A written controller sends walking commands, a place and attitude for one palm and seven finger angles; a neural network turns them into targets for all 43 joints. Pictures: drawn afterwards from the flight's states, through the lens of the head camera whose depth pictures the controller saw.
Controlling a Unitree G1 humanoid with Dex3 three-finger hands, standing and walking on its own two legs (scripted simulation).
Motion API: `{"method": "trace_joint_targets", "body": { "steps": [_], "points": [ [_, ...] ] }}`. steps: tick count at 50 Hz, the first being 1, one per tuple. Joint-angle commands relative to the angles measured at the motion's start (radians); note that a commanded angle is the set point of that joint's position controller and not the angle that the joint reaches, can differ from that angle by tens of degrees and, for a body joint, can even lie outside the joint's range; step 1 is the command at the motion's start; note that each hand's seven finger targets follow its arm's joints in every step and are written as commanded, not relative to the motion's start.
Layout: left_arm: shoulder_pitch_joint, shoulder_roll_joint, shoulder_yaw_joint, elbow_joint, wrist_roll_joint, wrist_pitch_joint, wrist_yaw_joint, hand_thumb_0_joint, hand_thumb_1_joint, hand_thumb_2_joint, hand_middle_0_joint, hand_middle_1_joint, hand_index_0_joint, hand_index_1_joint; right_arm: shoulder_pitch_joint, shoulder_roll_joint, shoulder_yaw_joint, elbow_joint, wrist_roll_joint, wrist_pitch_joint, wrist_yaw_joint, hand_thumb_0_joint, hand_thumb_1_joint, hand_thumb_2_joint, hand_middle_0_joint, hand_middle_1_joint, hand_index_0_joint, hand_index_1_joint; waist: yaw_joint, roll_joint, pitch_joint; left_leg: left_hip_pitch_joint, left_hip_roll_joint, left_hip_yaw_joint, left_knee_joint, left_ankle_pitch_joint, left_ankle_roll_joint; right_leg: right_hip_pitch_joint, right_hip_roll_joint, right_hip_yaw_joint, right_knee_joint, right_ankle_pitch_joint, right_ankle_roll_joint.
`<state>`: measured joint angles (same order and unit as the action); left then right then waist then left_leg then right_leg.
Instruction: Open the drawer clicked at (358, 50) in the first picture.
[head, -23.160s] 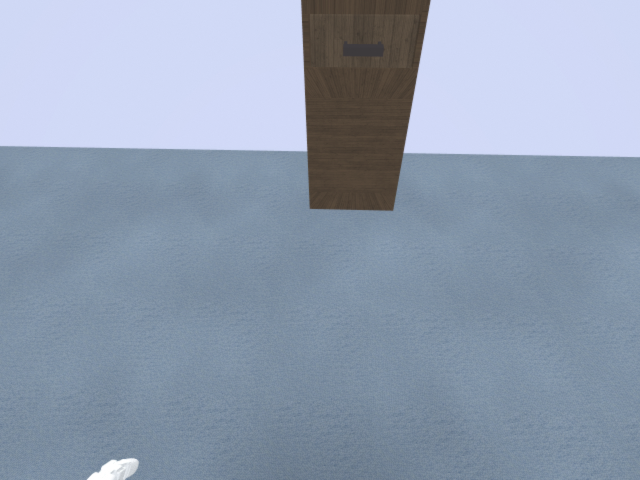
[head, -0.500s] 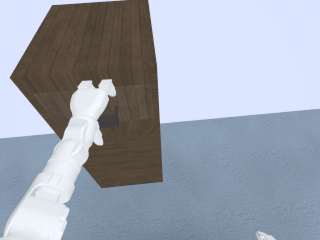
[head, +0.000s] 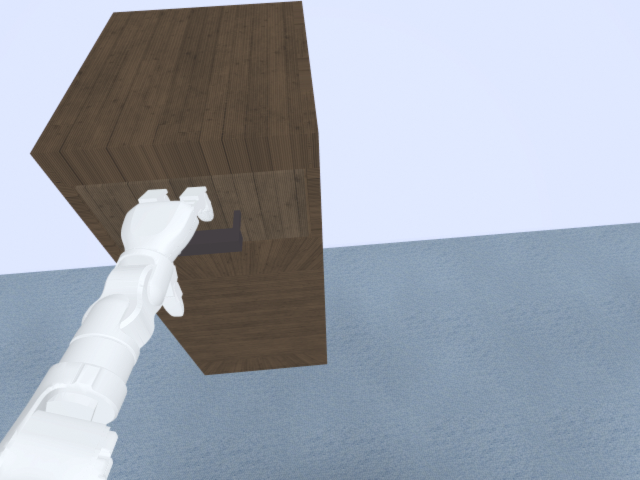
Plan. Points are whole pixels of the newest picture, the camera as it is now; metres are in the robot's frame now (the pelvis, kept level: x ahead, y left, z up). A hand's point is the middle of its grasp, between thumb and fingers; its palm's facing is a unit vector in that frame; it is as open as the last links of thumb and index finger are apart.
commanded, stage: lower the fingers behind the handle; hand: left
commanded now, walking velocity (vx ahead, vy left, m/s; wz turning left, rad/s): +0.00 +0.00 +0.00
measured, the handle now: (202, 230) +0.48 +0.21 -0.01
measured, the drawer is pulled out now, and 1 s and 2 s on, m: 0.00 0.00 0.00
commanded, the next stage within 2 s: close the thumb around the handle in 1.60 s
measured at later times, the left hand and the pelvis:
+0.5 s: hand (197, 244) +0.43 +0.20 +0.02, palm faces -0.02 -0.06 -1.00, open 13.9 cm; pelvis +0.00 +0.01 -0.01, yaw -1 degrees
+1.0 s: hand (194, 266) +0.42 +0.21 -0.01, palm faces -0.02 -0.05 -1.00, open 13.9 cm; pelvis +0.00 +0.01 -0.02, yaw -2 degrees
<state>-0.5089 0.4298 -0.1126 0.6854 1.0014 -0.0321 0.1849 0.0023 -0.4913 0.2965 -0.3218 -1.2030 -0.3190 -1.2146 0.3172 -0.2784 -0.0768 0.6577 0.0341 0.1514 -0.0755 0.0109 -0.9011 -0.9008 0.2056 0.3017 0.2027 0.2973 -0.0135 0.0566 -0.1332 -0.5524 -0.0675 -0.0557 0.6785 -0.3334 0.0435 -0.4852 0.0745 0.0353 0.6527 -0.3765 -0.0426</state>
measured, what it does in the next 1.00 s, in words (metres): stands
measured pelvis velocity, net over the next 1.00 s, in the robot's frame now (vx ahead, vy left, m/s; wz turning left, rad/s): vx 0.00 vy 0.01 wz -0.03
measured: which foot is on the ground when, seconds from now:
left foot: down 0.00-1.00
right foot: down 0.00-1.00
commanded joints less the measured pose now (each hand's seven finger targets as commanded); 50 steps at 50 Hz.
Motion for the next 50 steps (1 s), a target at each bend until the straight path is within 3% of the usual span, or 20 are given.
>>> {"method": "trace_joint_targets", "body": {
  "steps": [1,4,6,8,10,12,15,17,20,22,26,27,32,35,38,39,42,45,47,50],
  "points": [
    [-0.525,0.206,0.129,-0.236,0.015,-0.018,0.167,0.0,-0.5,0.3,-0.3,-1.2,-0.3,-1.2,-0.009,-0.097,-0.041,-0.067,-0.006,-0.053,0.011,0.0,-0.9,-0.9,0.2,0.3,0.2,0.3,-0.033,0.013,-0.345,0.277,0.027,0.019,0.006,0.432,-0.001,0.003,-0.007,-0.029,-0.026,0.363,-0.01],
    [-0.505,0.185,0.121,-0.098,0.028,0.082,0.215,0.0,-0.5,0.3,-0.3,-1.2,-0.3,-1.2,-0.019,-0.104,-0.031,-0.051,-0.003,-0.05,0.024,0.0,-0.9,-0.9,0.2,0.3,0.2,0.3,-0.029,-0.039,-0.294,0.191,0.022,0.026,-0.009,0.363,-0.006,-0.004,-0.007,-0.045,-0.02,0.323,-0.013],
    [-0.509,0.156,0.083,-0.033,0.039,0.158,0.215,0.0,-0.5,0.3,-0.3,-1.2,-0.3,-1.2,-0.029,-0.108,-0.027,-0.049,-0.003,-0.04,0.033,0.0,-0.9,-0.9,0.2,0.3,0.2,0.3,-0.027,-0.012,-0.309,0.193,0.023,0.038,-0.014,0.356,-0.009,-0.002,-0.007,-0.046,-0.023,0.318,-0.014],
    [-0.497,0.139,0.054,0.033,0.041,0.219,0.187,0.0,-0.5,0.3,-0.3,-1.2,-0.3,-1.2,-0.03,-0.114,-0.019,-0.056,-0.001,-0.026,0.038,0.0,-0.9,-0.9,0.2,0.3,0.2,0.3,-0.025,-0.032,-0.339,0.194,0.022,0.042,-0.018,0.363,-0.007,0.031,-0.009,-0.042,-0.03,0.34,-0.011],
    [-0.535,0.096,0.0,0.042,0.028,0.248,0.143,0.0,-0.5,0.3,-0.3,-1.2,-0.3,-1.2,-0.028,-0.115,-0.017,-0.072,0.0,-0.014,0.034,0.0,-0.9,-0.9,0.2,0.3,0.2,0.3,-0.047,-0.065,-0.353,0.197,0.022,0.044,-0.014,0.361,0.001,0.052,-0.012,-0.037,-0.039,0.367,-0.003],
    [-0.551,0.087,-0.008,0.031,0.01,0.231,0.096,0.0,-0.5,0.3,-0.3,-1.2,-0.3,-1.2,-0.025,-0.119,-0.018,-0.086,-0.003,-0.009,0.024,0.0,-0.9,-0.9,0.2,0.3,0.2,0.3,-0.066,-0.105,-0.353,0.206,0.026,0.037,-0.01,0.368,0.01,0.066,-0.016,-0.033,-0.046,0.384,0.002],
    [-0.532,0.127,0.034,-0.046,0.004,0.14,0.061,0.0,-0.5,0.3,-0.3,-1.2,-0.3,-1.2,-0.017,-0.11,-0.017,-0.101,-0.012,-0.014,0.008,0.0,-0.9,-0.9,0.2,0.3,0.2,0.3,-0.048,-0.084,-0.391,0.23,0.024,0.036,0.006,0.412,0.018,0.086,-0.021,-0.021,-0.031,0.441,0.004],
    [-0.523,0.184,0.085,-0.056,0.023,0.079,0.067,0.0,-0.5,0.3,-0.3,-1.2,-0.3,-1.2,-0.013,-0.106,-0.013,-0.099,-0.017,-0.015,0.001,0.0,-0.9,-0.9,0.2,0.3,0.2,0.3,-0.039,-0.073,-0.358,0.194,0.025,0.034,0.013,0.408,0.017,0.074,-0.022,-0.017,-0.023,0.435,0.001],
    [-0.489,0.202,0.122,-0.037,0.065,0.035,0.127,0.0,-0.5,0.3,-0.3,-1.2,-0.3,-1.2,-0.005,-0.095,-0.013,-0.093,-0.017,-0.022,0.007,0.0,-0.9,-0.9,0.2,0.3,0.2,0.3,-0.022,-0.04,-0.297,0.136,0.028,0.031,0.022,0.374,0.009,0.0,-0.014,-0.027,0.0,0.372,-0.01],
    [-0.454,0.235,0.176,-0.057,0.078,0.034,0.178,0.0,-0.5,0.3,-0.3,-1.2,-0.3,-1.2,-0.003,-0.091,-0.022,-0.097,-0.024,-0.028,0.016,0.0,-0.9,-0.9,0.2,0.3,0.2,0.3,0.007,-0.01,-0.356,0.141,0.028,0.035,0.037,0.428,0.002,0.016,-0.01,-0.027,0.022,0.399,-0.017],
    [-0.415,0.167,0.138,-0.049,0.072,0.095,0.244,0.0,-0.5,0.3,-0.3,-1.2,-0.3,-1.2,0.015,-0.092,-0.033,-0.087,-0.024,-0.038,0.038,0.0,-0.9,-0.9,0.2,0.3,0.2,0.3,-0.005,0.013,-0.41,0.168,0.036,0.043,0.061,0.48,-0.008,-0.004,-0.002,-0.035,0.043,0.429,-0.014],
    [-0.404,0.144,0.125,-0.036,0.064,0.118,0.246,0.0,-0.5,0.3,-0.3,-1.2,-0.3,-1.2,0.016,-0.096,-0.037,-0.083,-0.024,-0.037,0.042,0.0,-0.9,-0.9,0.2,0.3,0.2,0.3,-0.016,-0.032,-0.429,0.17,0.037,0.04,0.066,0.504,-0.006,0.012,-0.001,-0.034,0.042,0.452,-0.01],
    [-0.497,0.046,0.012,-0.086,0.032,0.166,0.206,0.0,-0.5,0.3,-0.3,-1.2,-0.3,-1.2,0.027,-0.108,-0.049,-0.065,-0.015,-0.037,0.044,0.0,-0.9,-0.9,0.2,0.3,0.2,0.3,-0.076,-0.042,-0.43,0.235,0.046,0.025,0.07,0.525,0.001,-0.02,-0.002,-0.036,0.021,0.449,0.002],
    [-0.488,0.068,0.022,-0.108,0.028,0.14,0.183,0.0,-0.5,0.3,-0.3,-1.2,-0.3,-1.2,0.027,-0.108,-0.047,-0.057,-0.02,-0.037,0.034,0.0,-0.9,-0.9,0.2,0.3,0.2,0.3,-0.072,-0.024,-0.422,0.267,0.046,0.02,0.075,0.519,0.005,-0.038,-0.002,-0.033,0.017,0.431,0.004],
    [-0.425,0.049,0.014,-0.028,0.039,0.127,0.164,0.0,-0.5,0.3,-0.3,-1.2,-0.3,-1.2,0.026,-0.103,-0.04,-0.052,-0.023,-0.032,0.032,0.0,-0.9,-0.9,0.2,0.3,0.2,0.3,-0.065,-0.032,-0.344,0.214,0.043,0.018,0.07,0.47,0.003,-0.068,-0.002,-0.041,0.018,0.388,-0.002],
    [-0.407,0.08,0.042,0.0,0.049,0.121,0.166,0.0,-0.5,0.3,-0.3,-1.2,-0.3,-1.2,0.021,-0.104,-0.036,-0.052,-0.023,-0.028,0.032,0.0,-0.9,-0.9,0.2,0.3,0.2,0.3,-0.054,-0.032,-0.315,0.185,0.042,0.021,0.065,0.43,0.002,-0.076,-0.002,-0.042,0.02,0.364,-0.006],
    [-0.386,0.159,0.113,0.003,0.067,0.101,0.185,0.0,-0.5,0.3,-0.3,-1.2,-0.3,-1.2,0.011,-0.105,-0.027,-0.073,-0.027,-0.022,0.033,0.0,-0.9,-0.9,0.2,0.3,0.2,0.3,-0.017,-0.027,-0.333,0.117,0.032,0.028,0.063,0.396,0.001,-0.035,-0.005,-0.035,0.038,0.37,-0.015],
    [-0.359,0.164,0.138,0.004,0.079,0.088,0.227,0.0,-0.5,0.3,-0.3,-1.2,-0.3,-1.2,0.007,-0.094,-0.026,-0.089,-0.029,-0.027,0.035,0.0,-0.9,-0.9,0.2,0.3,0.2,0.3,-0.006,-0.027,-0.35,0.088,0.031,0.038,0.078,0.383,0.002,-0.033,-0.003,-0.032,0.057,0.378,-0.014],
    [-0.416,0.191,0.156,0.007,0.087,0.088,0.253,0.0,-0.5,0.3,-0.3,-1.2,-0.3,-1.2,0.006,-0.097,-0.028,-0.085,-0.03,-0.033,0.034,0.0,-0.9,-0.9,0.2,0.3,0.2,0.3,-0.02,-0.037,-0.347,0.052,0.031,0.038,0.087,0.343,0.003,-0.048,-0.004,-0.028,0.064,0.351,-0.012],
    [-0.458,0.161,0.127,-0.004,0.1,0.093,0.286,0.0,-0.5,0.3,-0.3,-1.2,-0.3,-1.2,0.015,-0.094,-0.034,-0.083,-0.03,-0.046,0.036,0.0,-0.9,-0.9,0.2,0.3,0.2,0.3,-0.034,-0.023,-0.384,0.066,0.034,0.038,0.103,0.332,0.001,-0.085,-0.002,-0.03,0.077,0.331,-0.009]
  ]
}}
